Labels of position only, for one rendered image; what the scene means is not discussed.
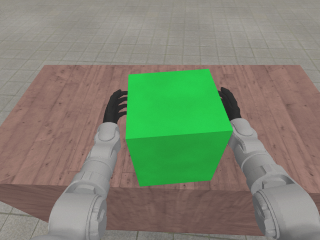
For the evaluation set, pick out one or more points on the robot right hand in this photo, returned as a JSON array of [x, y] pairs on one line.
[[230, 104]]

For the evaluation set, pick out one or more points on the pedestal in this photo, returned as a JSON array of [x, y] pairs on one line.
[[46, 138]]

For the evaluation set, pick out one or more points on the robot left upper arm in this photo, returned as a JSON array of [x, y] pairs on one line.
[[77, 216]]

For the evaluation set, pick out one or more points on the robot right forearm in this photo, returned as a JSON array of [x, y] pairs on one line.
[[256, 163]]

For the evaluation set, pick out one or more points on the robot right upper arm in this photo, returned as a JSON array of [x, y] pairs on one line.
[[286, 213]]

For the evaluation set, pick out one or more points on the robot left forearm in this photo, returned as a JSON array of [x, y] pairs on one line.
[[98, 167]]

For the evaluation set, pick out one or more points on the carton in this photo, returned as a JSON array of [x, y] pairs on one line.
[[176, 126]]

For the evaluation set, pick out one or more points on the robot left hand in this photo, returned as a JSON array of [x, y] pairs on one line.
[[112, 113]]

